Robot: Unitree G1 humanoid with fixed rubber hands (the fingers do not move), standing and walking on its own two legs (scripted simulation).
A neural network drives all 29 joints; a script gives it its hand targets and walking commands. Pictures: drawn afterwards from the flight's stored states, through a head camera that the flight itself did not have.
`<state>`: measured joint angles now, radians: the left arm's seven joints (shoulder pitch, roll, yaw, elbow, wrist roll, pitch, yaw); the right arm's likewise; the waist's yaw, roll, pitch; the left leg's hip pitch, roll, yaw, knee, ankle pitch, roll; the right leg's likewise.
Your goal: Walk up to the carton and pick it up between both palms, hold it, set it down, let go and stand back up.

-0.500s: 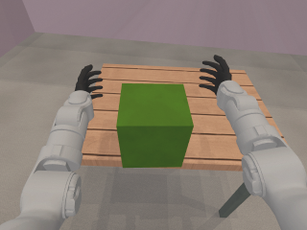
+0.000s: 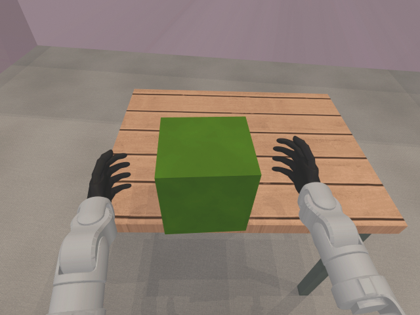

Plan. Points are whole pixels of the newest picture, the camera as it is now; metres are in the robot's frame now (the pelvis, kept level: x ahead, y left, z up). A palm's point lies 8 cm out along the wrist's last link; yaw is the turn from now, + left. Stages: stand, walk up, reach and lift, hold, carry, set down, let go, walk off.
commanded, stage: set down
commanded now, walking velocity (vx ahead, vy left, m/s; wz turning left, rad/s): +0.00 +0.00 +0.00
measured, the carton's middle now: (204, 176) +0.43 +0.03 +0.01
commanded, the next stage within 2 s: let go in 1.74 s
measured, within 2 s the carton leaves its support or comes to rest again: neither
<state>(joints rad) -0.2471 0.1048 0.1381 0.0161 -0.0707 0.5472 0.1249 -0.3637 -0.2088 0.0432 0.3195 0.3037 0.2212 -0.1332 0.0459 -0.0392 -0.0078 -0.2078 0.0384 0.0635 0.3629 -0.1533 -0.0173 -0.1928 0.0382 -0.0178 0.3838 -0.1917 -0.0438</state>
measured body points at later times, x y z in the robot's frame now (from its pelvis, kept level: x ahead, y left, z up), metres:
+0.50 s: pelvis +0.00 +0.01 +0.00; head +0.00 +0.02 +0.45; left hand +0.26 +0.20 +0.03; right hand +0.28 -0.17 +0.04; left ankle +0.02 +0.13 -0.75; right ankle +0.01 -0.09 -0.75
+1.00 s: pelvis +0.03 +0.02 +0.00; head +0.03 +0.03 +0.45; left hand +0.23 +0.21 -0.03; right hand +0.25 -0.18 -0.02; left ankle +0.02 +0.13 -0.75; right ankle +0.01 -0.09 -0.75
